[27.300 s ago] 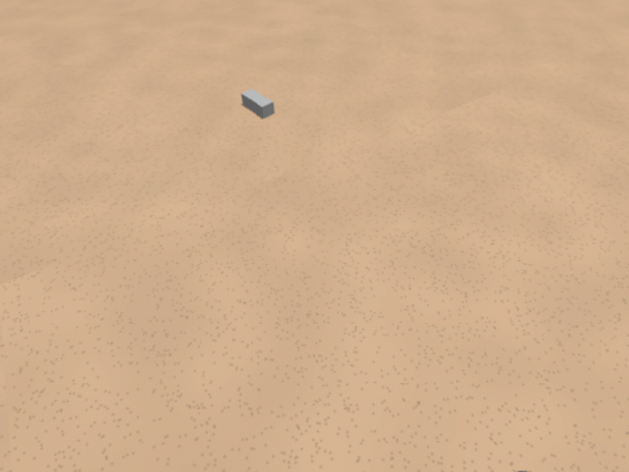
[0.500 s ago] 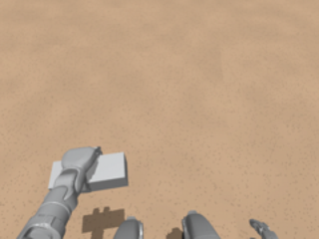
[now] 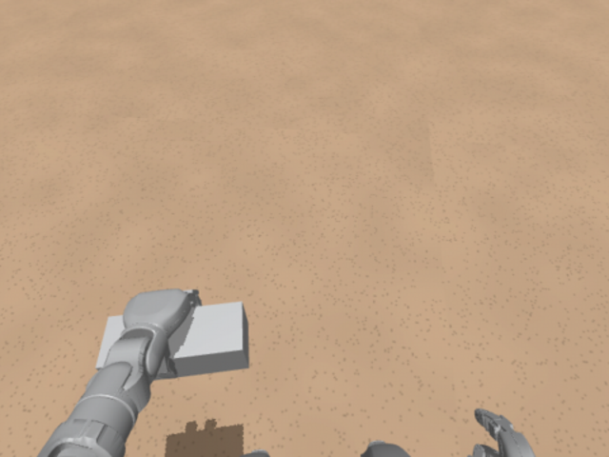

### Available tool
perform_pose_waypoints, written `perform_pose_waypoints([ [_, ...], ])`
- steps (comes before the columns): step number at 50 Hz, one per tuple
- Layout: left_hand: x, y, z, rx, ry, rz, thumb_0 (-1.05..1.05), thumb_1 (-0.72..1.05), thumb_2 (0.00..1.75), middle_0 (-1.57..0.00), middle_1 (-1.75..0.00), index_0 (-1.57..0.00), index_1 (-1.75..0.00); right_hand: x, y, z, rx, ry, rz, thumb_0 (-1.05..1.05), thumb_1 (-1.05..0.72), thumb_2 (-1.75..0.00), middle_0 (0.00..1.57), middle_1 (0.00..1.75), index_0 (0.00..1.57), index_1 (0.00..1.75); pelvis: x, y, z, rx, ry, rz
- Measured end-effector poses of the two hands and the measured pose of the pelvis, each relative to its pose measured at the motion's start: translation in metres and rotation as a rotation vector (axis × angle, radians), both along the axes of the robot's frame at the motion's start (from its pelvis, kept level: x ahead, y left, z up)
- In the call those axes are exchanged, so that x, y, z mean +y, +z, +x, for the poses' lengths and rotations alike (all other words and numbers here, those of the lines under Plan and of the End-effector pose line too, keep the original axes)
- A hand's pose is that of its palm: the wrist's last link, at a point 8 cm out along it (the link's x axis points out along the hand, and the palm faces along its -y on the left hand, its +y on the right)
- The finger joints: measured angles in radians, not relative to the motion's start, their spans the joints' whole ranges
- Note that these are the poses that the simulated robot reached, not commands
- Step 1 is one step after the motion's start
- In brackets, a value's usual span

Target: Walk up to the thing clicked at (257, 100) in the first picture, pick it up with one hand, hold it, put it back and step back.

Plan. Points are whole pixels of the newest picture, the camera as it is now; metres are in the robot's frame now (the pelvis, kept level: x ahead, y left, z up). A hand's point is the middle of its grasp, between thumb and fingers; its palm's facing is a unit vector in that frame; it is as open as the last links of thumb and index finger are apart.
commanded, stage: hold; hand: left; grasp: from above
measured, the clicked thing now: (179, 342) +0.31 +0.21 -0.11
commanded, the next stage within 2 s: crouch in 1.72 s
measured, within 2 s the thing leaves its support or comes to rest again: neither
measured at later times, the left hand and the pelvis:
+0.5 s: hand (166, 329) +0.30 +0.21 -0.04, palm faces -0.46 -0.04 -0.88, open 11.1 cm; pelvis +0.01 +0.00 +0.01, yaw -1 degrees
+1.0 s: hand (167, 333) +0.29 +0.20 -0.02, palm faces -0.46 -0.04 -0.89, open 11.1 cm; pelvis +0.00 -0.01 +0.02, yaw -1 degrees
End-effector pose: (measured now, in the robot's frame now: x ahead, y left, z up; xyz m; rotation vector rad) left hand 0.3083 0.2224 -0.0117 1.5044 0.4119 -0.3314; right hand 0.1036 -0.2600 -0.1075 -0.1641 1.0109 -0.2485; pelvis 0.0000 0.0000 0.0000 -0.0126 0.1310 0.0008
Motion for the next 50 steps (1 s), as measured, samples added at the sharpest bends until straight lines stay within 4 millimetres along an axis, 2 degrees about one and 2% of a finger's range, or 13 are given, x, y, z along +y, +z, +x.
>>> perform_pose_waypoints([
  [24,-0.007,0.030,0.003,0.007,-0.025,-0.007,-0.01,-0.17,0.62,-0.62,-0.67,-0.62,-0.63,0.000,0.014,0.022,-0.052,0.009,0.018,0.01,-0.90,-0.90,0.20,0.30,0.20,0.30,-0.003,0.012,0.007,-0.047,-0.010,0.009],
  [50,-0.017,0.049,-0.012,0.000,-0.040,-0.017,-0.01,-0.17,0.63,-0.61,-0.68,-0.61,-0.64,-0.004,0.026,0.028,-0.102,0.026,0.024,0.01,-0.90,-0.91,0.20,0.30,0.20,0.30,-0.010,0.020,-0.002,-0.098,-0.011,0.017],
])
